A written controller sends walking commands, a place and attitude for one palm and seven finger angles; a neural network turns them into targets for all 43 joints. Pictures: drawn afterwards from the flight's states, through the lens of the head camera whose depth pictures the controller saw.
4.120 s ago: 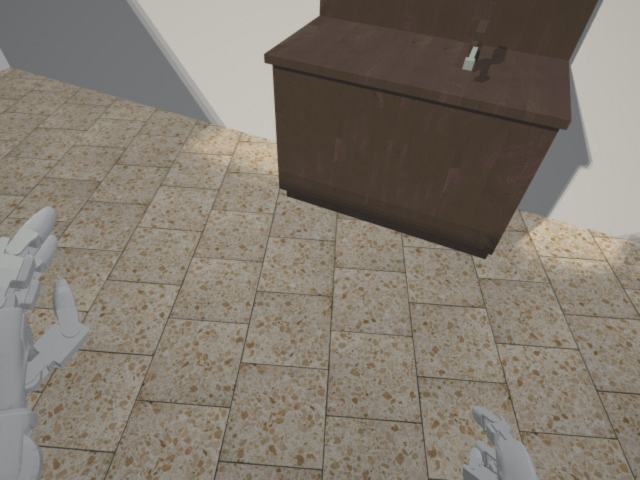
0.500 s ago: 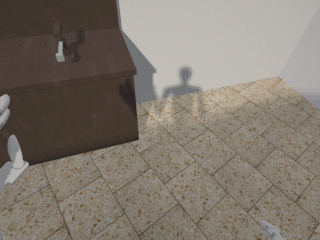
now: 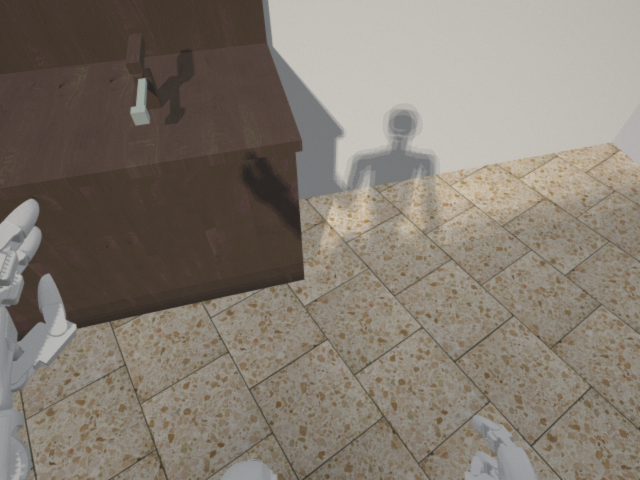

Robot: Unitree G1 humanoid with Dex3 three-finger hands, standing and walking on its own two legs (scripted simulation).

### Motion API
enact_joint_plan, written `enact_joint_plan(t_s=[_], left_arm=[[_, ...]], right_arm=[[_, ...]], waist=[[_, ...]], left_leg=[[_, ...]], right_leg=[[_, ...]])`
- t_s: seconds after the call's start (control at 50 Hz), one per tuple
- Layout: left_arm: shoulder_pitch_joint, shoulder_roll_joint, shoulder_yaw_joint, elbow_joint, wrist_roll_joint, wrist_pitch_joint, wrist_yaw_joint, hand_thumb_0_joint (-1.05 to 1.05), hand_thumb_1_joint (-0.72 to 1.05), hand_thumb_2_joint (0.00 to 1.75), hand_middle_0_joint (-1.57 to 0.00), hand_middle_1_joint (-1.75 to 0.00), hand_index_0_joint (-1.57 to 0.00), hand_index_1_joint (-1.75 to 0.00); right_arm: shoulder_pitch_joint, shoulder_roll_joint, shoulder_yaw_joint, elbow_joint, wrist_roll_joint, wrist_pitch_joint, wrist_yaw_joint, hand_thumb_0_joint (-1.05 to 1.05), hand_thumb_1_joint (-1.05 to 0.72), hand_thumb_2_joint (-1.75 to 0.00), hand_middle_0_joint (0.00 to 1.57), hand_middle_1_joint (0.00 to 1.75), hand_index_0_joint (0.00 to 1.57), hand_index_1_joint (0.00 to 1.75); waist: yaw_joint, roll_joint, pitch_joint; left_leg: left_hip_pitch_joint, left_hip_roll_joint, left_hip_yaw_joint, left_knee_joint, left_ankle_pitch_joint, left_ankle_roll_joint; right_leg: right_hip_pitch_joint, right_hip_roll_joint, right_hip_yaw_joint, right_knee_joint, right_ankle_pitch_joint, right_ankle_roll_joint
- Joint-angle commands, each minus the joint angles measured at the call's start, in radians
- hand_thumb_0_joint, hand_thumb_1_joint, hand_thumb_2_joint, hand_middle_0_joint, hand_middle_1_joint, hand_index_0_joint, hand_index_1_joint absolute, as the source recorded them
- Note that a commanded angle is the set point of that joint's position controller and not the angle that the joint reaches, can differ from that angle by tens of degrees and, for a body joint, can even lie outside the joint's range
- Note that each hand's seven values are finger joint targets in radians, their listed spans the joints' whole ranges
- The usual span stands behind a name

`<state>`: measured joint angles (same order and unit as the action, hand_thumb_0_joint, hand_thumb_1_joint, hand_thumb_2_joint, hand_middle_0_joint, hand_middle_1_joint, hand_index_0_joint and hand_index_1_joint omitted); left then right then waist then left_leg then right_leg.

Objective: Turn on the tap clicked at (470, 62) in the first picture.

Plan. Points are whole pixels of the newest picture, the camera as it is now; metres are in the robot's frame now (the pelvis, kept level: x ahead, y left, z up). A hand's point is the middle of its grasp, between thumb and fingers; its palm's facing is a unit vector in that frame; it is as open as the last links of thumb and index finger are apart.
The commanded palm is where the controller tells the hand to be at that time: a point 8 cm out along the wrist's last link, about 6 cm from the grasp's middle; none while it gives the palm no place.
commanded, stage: take the last steps up to it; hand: left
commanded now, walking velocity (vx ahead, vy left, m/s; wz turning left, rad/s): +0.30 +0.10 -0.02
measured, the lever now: (140, 115) +0.74 +0.42 +0.02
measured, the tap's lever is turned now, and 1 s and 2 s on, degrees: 0 0 0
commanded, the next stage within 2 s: come to a stop and stand still in 1.28 s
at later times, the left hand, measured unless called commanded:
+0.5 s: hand (112, 205) +0.35 +0.25 +0.17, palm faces +0.37 -0.79 -0.50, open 7.4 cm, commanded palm +0.30 +0.30 +0.18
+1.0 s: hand (107, 134) +0.47 +0.30 +0.18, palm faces +0.41 -0.84 -0.34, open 7.4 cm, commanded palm +0.40 +0.34 +0.18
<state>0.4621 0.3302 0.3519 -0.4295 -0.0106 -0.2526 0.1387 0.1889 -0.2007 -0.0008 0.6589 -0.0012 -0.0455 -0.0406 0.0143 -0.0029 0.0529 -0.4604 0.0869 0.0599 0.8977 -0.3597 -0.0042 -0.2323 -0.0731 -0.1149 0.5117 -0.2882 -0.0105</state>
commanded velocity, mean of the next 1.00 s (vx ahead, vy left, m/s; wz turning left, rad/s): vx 0.26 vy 0.06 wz -0.01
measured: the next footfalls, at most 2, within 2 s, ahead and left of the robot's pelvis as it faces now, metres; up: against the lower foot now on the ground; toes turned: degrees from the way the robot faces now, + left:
left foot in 0.12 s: +0.11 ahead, +0.17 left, +0.00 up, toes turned +7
right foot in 0.42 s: +0.21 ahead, -0.05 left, +0.00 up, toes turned -12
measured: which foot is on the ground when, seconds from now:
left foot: up 0.00-0.10, down 0.12-0.44, up 0.46-0.84, down 0.86-1.00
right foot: down 0.00-0.12, up 0.14-0.40, down 0.42-0.86, up 0.88-1.00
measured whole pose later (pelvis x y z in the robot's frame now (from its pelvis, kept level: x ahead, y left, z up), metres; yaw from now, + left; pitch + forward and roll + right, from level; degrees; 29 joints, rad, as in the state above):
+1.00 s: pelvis +0.23 +0.06 -0.01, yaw -2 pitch -1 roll +0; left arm 0.37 0.37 0.38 -0.44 -0.03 -0.22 0.16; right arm 0.19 -0.15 0.00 0.60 0.01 -0.08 -0.06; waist -0.01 -0.03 0.03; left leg -0.28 0.07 0.14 0.55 -0.24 0.01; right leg -0.42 -0.04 -0.07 1.05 -0.48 0.01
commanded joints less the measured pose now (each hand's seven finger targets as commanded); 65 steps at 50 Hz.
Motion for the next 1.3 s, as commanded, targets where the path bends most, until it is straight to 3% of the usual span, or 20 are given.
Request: enact_joint_plan(t_s=[0.0, 0.06, 0.1, 0.12, 0.2, 0.38, 0.4, 0.42, 0.44, 0.5, 0.6, 0.78, 0.8, 0.84, 0.9, 0.98, 1.14, 1.16, 1.2, 1.28], left_arm=[[-0.096, 0.219, 0.125, -0.338, -0.004, -0.066, 0.045, 0.0, 0.9, 0.9, -0.2, -0.3, -0.2, -0.3], [-0.067, 0.221, 0.135, -0.366, -0.006, -0.056, 0.054, 0.0, 0.9, 0.9, -0.2, -0.3, -0.2, -0.3], [-0.083, 0.21, 0.135, -0.417, -0.011, -0.07, 0.055, 0.0, 0.9, 0.9, -0.2, -0.3, -0.2, -0.3], [-0.079, 0.233, 0.145, -0.386, 0.0, -0.078, 0.055, 0.0, 0.9, 0.9, -0.2, -0.3, -0.2, -0.3], [-0.024, 0.201, 0.143, -0.344, -0.016, -0.062, 0.037, 0.0, 0.9, 0.9, -0.2, -0.3, -0.2, -0.3], [-0.006, 0.226, 0.161, -0.232, -0.017, -0.017, 0.029, 0.0, 0.9, 0.9, -0.2, -0.3, -0.2, -0.3], [-0.02, 0.246, 0.169, -0.205, -0.006, -0.012, 0.029, 0.0, 0.9, 0.9, -0.2, -0.3, -0.2, -0.3], [-0.039, 0.265, 0.186, -0.196, -0.004, -0.01, 0.03, 0.0, 0.9, 0.9, -0.2, -0.3, -0.2, -0.3], [-0.065, 0.272, 0.203, -0.206, -0.018, -0.014, 0.031, 0.0, 0.9, 0.9, -0.2, -0.3, -0.2, -0.3], [-0.041, 0.246, 0.178, -0.195, -0.015, -0.043, 0.012, 0.0, 0.9, 0.9, -0.2, -0.3, -0.2, -0.3], [-0.063, 0.219, 0.132, -0.26, -0.005, -0.067, 0.019, 0.0, 0.9, 0.9, -0.2, -0.3, -0.2, -0.3], [-0.061, 0.208, 0.131, -0.313, -0.02, -0.037, 0.053, 0.0, 0.9, 0.9, -0.2, -0.3, -0.2, -0.3], [-0.089, 0.205, 0.124, -0.304, -0.02, -0.041, 0.052, 0.0, 0.9, 0.9, -0.2, -0.3, -0.2, -0.3], [-0.136, 0.191, 0.11, -0.316, -0.024, -0.056, 0.051, 0.0, 0.9, 0.9, -0.2, -0.3, -0.2, -0.3], [-0.133, 0.214, 0.109, -0.215, -0.014, -0.05, 0.035, 0.0, 0.9, 0.9, -0.2, -0.3, -0.2, -0.3], [-0.091, 0.192, 0.089, -0.364, -0.01, -0.046, 0.022, 0.0, 0.9, 0.9, -0.2, -0.3, -0.2, -0.3], [-0.062, 0.21, 0.143, -0.219, -0.012, -0.01, 0.041, 0.0, 0.9, 0.9, -0.2, -0.3, -0.2, -0.3], [-0.077, 0.206, 0.132, -0.2, -0.007, -0.007, 0.039, 0.0, 0.9, 0.9, -0.2, -0.3, -0.2, -0.3], [-0.108, 0.247, 0.148, -0.173, -0.01, 0.006, 0.044, 0.0, 0.9, 0.9, -0.2, -0.3, -0.2, -0.3], [-0.099, 0.206, 0.118, -0.173, -0.009, -0.015, 0.028, 0.0, 0.9, 0.9, -0.2, -0.3, -0.2, -0.3]], right_arm=[[-0.102, -0.07, -0.035, -0.184, -0.011, -0.081, -0.02, 0.0, -0.9, -0.9, 0.2, 0.3, 0.2, 0.3], [-0.053, -0.09, -0.059, -0.193, -0.002, -0.086, -0.035, 0.0, -0.9, -0.9, 0.2, 0.3, 0.2, 0.3], [-0.043, -0.141, -0.083, -0.205, 0.007, -0.086, -0.032, 0.0, -0.9, -0.9, 0.2, 0.3, 0.2, 0.3], [-0.047, -0.126, -0.079, -0.217, 0.007, -0.089, -0.024, 0.0, -0.9, -0.9, 0.2, 0.3, 0.2, 0.3], [-0.042, -0.116, -0.078, -0.172, 0.02, -0.101, -0.012, 0.0, -0.9, -0.9, 0.2, 0.3, 0.2, 0.3], [-0.064, -0.102, -0.047, -0.178, 0.015, -0.09, -0.026, 0.0, -0.9, -0.9, 0.2, 0.3, 0.2, 0.3], [-0.057, -0.087, -0.046, -0.173, 0.015, -0.081, -0.028, 0.0, -0.9, -0.9, 0.2, 0.3, 0.2, 0.3], [-0.073, -0.069, -0.042, -0.192, 0.012, -0.079, -0.025, 0.0, -0.9, -0.9, 0.2, 0.3, 0.2, 0.3], [-0.089, -0.087, -0.043, -0.19, 0.006, -0.08, -0.021, 0.0, -0.9, -0.9, 0.2, 0.3, 0.2, 0.3], [-0.086, -0.087, -0.042, -0.144, 0.002, -0.072, -0.007, 0.0, -0.9, -0.9, 0.2, 0.3, 0.2, 0.3], [-0.083, -0.089, -0.039, -0.155, -0.003, -0.058, -0.011, 0.0, -0.9, -0.9, 0.2, 0.3, 0.2, 0.3], [-0.047, -0.092, -0.056, -0.213, -0.001, -0.071, -0.033, 0.0, -0.9, -0.9, 0.2, 0.3, 0.2, 0.3], [-0.036, -0.104, -0.062, -0.212, 0.003, -0.07, -0.039, 0.0, -0.9, -0.9, 0.2, 0.3, 0.2, 0.3], [-0.034, -0.139, -0.069, -0.225, 0.012, -0.069, -0.038, 0.0, -0.9, -0.9, 0.2, 0.3, 0.2, 0.3], [-0.056, -0.107, -0.045, -0.204, 0.003, -0.078, -0.031, 0.0, -0.9, -0.9, 0.2, 0.3, 0.2, 0.3], [-0.05, -0.111, -0.05, -0.192, 0.008, -0.096, -0.015, 0.0, -0.9, -0.9, 0.2, 0.3, 0.2, 0.3], [-0.054, -0.1, -0.033, -0.178, 0.007, -0.094, -0.026, 0.0, -0.9, -0.9, 0.2, 0.3, 0.2, 0.3], [-0.049, -0.089, -0.034, -0.178, 0.008, -0.087, -0.028, 0.0, -0.9, -0.9, 0.2, 0.3, 0.2, 0.3], [-0.073, -0.07, -0.022, -0.192, 0.005, -0.081, -0.027, 0.0, -0.9, -0.9, 0.2, 0.3, 0.2, 0.3], [-0.092, -0.083, -0.021, -0.157, 0.007, -0.067, -0.015, 0.0, -0.9, -0.9, 0.2, 0.3, 0.2, 0.3]], waist=[[0.005, -0.124, -0.16], [-0.022, 0.014, -0.194], [-0.036, 0.375, -0.233], [-0.028, 0.331, -0.208], [-0.032, 0.235, -0.151], [-0.007, 0.107, -0.179], [-0.003, -0.071, -0.2], [-0.003, -0.312, -0.204], [0.002, -0.277, -0.178], [-0.014, -0.08, -0.098], [-0.023, -0.075, -0.126], [-0.009, -0.06, -0.161], [-0.02, 0.002, -0.157], [-0.022, 0.342, -0.172], [-0.028, 0.231, -0.097], [-0.012, 0.237, -0.134], [-0.007, 0.143, -0.15], [-0.014, 0.028, -0.153], [-0.006, -0.291, -0.121], [-0.014, -0.126, -0.109]], left_leg=[[0.144, -0.06, 0.12, -0.285, 0.095, 0.008], [0.338, -0.06, 0.114, -0.455, 0.201, 0.011], [0.579, 0.232, -0.303, -0.517, 0.4, 0.153], [0.542, 0.304, -0.421, -0.569, 0.45, 0.223], [0.515, 0.26, -0.252, -0.521, 0.475, 0.228], [0.188, 0.153, 0.011, -0.295, 0.364, 0.101], [0.059, 0.084, 0.068, -0.065, 0.225, 0.073], [-0.172, -0.064, 0.095, 0.211, -0.131, 0.023], [-0.226, -0.051, -0.042, 0.369, -0.181, 0.009], [-0.239, 0.016, -0.099, 0.437, -0.018, -0.015], [-0.101, 0.027, -0.014, 0.114, 0.086, -0.016], [0.247, -0.041, 0.112, -0.409, 0.173, 0.009], [0.325, -0.02, 0.079, -0.457, 0.162, 0.02], [0.51, 0.272, -0.369, -0.578, 0.278, 0.16], [0.354, 0.319, -0.417, -0.627, 0.217, 0.238], [0.324, 0.196, -0.128, -0.577, 0.365, 0.176], [0.154, 0.155, -0.019, -0.441, 0.085, 0.089], [0.116, 0.097, 0.029, -0.325, -0.014, 0.06], [-0.134, -0.062, 0.053, 0.071, -0.214, -0.001], [-0.155, -0.006, -0.062, 0.245, -0.041, -0.022]], right_leg=[[0.106, -0.18, 0.157, -0.142, 0.226, -0.121], [0.071, -0.112, 0.092, 0.058, 0.196, -0.059], [-0.278, 0.035, -0.012, 0.474, -0.228, 0.026], [-0.353, 0.055, 0.042, 0.635, -0.373, 0.012], [-0.46, -0.018, 0.069, 0.569, -0.248, 0.025], [0.134, 0.05, -0.057, -0.029, 0.075, 0.012], [0.243, -0.079, 0.136, -0.088, 0.073, -0.044], [0.334, -0.303, 0.553, -0.182, 0.166, -0.159], [0.274, -0.392, 0.649, -0.243, 0.137, -0.198], [0.151, -0.318, 0.46, -0.234, 0.106, -0.184], [0.076, -0.229, 0.143, -0.21, 0.33, -0.133], [0.062, -0.164, 0.122, -0.075, 0.112, -0.095], [0.006, -0.127, 0.106, 0.02, 0.063, -0.071], [-0.296, 0.044, 0.011, 0.413, -0.314, 0.007], [-0.376, 0.001, 0.104, 0.649, -0.272, 0.012], [-0.292, 0.0, 0.044, 0.479, -0.113, 0.03], [0.084, 0.054, -0.043, -0.022, -0.003, 0.032], [0.112, -0.004, 0.055, -0.094, 0.005, 0.002], [0.167, -0.322, 0.568, -0.26, 0.055, -0.163], [0.136, -0.276, 0.371, -0.215, 0.237, -0.166]])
